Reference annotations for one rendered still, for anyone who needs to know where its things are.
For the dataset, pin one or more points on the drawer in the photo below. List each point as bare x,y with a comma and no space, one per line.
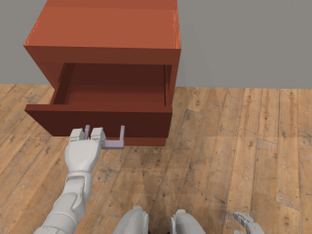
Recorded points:
108,96

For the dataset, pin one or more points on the robot left hand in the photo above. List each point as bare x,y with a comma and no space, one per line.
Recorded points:
81,155

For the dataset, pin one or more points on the left robot forearm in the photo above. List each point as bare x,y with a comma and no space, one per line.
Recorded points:
70,207

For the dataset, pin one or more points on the handle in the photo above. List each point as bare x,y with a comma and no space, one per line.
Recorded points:
109,144

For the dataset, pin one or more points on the cabinet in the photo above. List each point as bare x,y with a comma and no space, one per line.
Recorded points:
111,32

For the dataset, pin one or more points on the right robot thigh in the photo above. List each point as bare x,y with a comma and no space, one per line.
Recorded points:
184,223

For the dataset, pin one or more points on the right robot shin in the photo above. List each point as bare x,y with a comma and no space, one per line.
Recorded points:
180,212

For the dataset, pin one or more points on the robot right hand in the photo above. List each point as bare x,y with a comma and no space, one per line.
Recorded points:
248,223

